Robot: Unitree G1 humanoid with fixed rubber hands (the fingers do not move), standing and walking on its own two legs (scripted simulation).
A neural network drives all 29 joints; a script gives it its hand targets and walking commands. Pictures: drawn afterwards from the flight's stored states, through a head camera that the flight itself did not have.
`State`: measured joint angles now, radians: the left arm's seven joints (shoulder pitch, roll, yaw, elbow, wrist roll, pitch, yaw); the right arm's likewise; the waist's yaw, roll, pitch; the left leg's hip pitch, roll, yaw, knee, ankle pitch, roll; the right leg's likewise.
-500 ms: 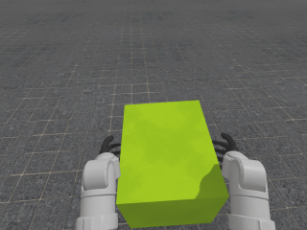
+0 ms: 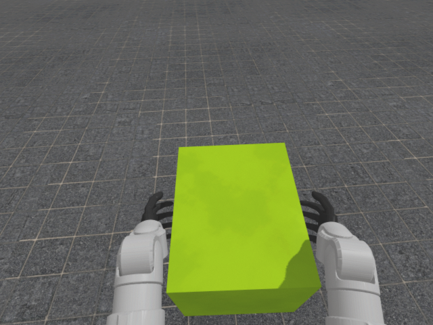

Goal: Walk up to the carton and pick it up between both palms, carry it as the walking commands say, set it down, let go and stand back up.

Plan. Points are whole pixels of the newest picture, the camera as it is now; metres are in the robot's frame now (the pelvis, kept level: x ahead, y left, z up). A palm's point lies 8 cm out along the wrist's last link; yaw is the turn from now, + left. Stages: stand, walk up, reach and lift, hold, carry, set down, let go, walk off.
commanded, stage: carry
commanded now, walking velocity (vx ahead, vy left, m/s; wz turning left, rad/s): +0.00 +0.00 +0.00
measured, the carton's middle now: (235, 228) +0.34 +0.00 -0.02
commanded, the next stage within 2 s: none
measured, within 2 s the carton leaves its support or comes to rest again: neither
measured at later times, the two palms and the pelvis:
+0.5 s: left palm (154, 228) +0.29 +0.16 +0.04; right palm (324, 233) +0.28 -0.16 +0.05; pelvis +0.02 +0.00 +0.00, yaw -1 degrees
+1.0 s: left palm (164, 226) +0.29 +0.14 +0.05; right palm (337, 232) +0.28 -0.18 +0.06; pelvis +0.02 -0.01 +0.00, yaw -1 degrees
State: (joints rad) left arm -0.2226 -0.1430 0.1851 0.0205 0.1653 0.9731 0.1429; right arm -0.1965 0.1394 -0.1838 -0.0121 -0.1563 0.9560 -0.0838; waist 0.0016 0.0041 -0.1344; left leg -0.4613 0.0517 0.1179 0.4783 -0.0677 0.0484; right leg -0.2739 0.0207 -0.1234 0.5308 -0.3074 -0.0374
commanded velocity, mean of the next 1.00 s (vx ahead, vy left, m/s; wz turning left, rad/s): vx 0.00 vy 0.00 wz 0.00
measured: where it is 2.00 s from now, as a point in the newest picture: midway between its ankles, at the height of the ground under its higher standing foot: outside the picture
